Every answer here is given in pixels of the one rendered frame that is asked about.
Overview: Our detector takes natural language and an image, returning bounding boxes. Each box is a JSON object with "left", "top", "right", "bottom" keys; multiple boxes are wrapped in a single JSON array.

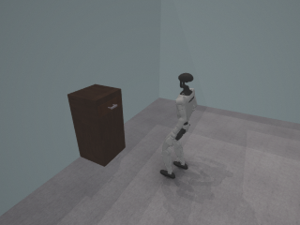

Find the right robot shin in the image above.
[{"left": 173, "top": 140, "right": 185, "bottom": 165}]

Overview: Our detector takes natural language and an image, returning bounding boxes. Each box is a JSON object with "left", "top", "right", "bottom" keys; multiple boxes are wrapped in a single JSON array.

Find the robot left hand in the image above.
[{"left": 165, "top": 137, "right": 174, "bottom": 147}]

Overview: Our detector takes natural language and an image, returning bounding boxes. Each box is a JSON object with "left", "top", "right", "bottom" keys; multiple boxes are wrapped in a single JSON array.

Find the handle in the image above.
[{"left": 108, "top": 104, "right": 118, "bottom": 110}]

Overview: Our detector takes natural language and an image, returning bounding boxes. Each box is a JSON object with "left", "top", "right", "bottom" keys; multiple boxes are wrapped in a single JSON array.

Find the robot left upper arm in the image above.
[{"left": 175, "top": 96, "right": 187, "bottom": 124}]

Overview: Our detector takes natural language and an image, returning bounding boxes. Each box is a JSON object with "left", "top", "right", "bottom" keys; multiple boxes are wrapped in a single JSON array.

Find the cabinet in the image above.
[{"left": 67, "top": 84, "right": 126, "bottom": 167}]

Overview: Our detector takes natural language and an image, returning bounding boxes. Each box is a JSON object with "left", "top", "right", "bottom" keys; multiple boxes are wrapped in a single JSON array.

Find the robot right upper arm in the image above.
[{"left": 189, "top": 88, "right": 198, "bottom": 109}]

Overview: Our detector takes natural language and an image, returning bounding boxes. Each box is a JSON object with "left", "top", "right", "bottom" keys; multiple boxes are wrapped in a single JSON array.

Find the robot left forearm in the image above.
[{"left": 170, "top": 118, "right": 185, "bottom": 140}]

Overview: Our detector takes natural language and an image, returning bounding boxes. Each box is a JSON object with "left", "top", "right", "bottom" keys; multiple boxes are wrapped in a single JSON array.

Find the drawer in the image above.
[{"left": 97, "top": 96, "right": 121, "bottom": 118}]

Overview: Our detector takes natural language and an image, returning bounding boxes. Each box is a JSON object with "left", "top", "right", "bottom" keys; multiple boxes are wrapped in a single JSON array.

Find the right robot foot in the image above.
[{"left": 173, "top": 161, "right": 188, "bottom": 170}]

